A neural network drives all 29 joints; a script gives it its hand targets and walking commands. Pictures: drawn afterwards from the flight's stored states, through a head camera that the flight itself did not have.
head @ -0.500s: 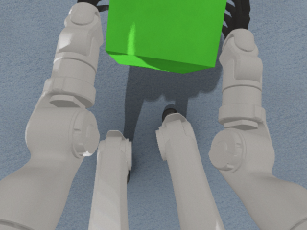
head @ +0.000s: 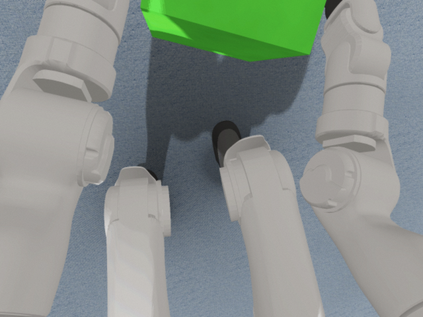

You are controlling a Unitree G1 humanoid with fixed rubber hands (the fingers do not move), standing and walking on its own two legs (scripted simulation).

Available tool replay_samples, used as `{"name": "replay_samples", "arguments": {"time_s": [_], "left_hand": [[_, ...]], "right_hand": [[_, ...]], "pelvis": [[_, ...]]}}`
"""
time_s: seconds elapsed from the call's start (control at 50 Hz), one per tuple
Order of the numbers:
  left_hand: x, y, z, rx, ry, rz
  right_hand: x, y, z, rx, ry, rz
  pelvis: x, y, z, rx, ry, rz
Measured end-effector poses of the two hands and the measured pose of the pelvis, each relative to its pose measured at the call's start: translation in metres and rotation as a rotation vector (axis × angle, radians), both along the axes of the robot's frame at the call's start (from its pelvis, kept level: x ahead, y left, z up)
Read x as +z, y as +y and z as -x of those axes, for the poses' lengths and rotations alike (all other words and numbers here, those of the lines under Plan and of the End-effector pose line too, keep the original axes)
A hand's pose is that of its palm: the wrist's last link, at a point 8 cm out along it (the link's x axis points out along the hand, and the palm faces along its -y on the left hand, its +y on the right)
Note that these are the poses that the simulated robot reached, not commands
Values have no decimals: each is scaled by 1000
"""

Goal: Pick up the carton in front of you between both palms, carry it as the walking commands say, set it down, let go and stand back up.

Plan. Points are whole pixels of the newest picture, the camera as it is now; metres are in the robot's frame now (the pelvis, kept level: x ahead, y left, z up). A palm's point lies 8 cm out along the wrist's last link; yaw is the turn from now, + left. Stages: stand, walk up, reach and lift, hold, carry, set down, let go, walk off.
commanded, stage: set down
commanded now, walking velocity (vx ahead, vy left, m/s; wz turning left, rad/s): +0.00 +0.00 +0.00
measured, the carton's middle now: out of the picture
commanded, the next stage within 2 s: none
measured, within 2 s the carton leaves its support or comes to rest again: rests again in 0.40 s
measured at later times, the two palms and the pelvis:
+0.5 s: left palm out of the picture +0.58 -0.02 -0.20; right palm (340, 7) +0.46 -0.30 -0.20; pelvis -0.01 +0.00 -0.02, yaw +0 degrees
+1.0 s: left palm out of the picture +0.58 -0.01 -0.22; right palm (337, 6) +0.46 -0.30 -0.21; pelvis -0.01 +0.00 -0.03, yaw -1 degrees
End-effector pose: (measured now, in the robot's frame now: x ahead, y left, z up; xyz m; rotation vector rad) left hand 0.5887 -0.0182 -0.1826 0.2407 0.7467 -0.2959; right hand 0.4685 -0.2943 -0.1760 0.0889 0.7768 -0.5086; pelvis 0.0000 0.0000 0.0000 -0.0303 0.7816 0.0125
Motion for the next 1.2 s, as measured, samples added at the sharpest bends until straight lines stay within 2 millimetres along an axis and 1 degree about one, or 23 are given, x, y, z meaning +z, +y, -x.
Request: {"name": "replay_samples", "arguments": {"time_s": [0.1,0.38,0.56,0.9,1.0,1.08,1.16,1.2], "left_hand": [[-5,2,0,-6,2,-4],[-20,4,11,-31,20,-6],[-22,1,10,-51,16,30],[-27,4,10,-76,4,85],[-33,6,9,-86,-5,94],[-43,13,6,-69,-28,82],[-55,32,0,-35,-38,41],[-58,38,-4,-28,-45,28]], "right_hand": [[-4,0,0,17,5,-4],[-16,-2,7,50,32,-10],[-22,-8,8,52,34,-9],[-25,-9,6,81,35,-5],[-31,-9,7,71,37,-10],[-44,-10,12,47,59,-2],[-54,-22,16,7,62,18],[-58,-28,16,-2,54,24]], "pelvis": [[-5,1,0,11,0,9],[-14,3,9,27,-40,19],[-19,3,10,28,-67,25],[-31,4,12,23,-96,41],[-32,4,12,19,-104,43],[-32,2,13,15,-111,42],[-32,-2,13,13,-112,45],[-33,-4,14,13,-110,43]]}}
